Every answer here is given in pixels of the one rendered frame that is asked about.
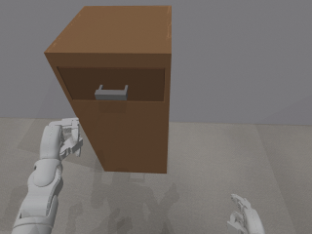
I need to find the cabinet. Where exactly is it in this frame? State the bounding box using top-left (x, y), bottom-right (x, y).
top-left (44, 5), bottom-right (172, 174)

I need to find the drawer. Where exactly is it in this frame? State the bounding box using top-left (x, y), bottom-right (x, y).
top-left (58, 66), bottom-right (165, 101)

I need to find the right robot hand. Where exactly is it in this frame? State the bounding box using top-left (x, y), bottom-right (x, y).
top-left (227, 194), bottom-right (265, 234)

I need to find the left robot hand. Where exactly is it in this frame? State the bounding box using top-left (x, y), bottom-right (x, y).
top-left (39, 117), bottom-right (83, 161)

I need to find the left robot forearm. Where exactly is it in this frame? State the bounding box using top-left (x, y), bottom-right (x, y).
top-left (11, 158), bottom-right (63, 234)

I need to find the handle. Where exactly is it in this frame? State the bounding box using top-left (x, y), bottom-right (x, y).
top-left (95, 85), bottom-right (129, 100)

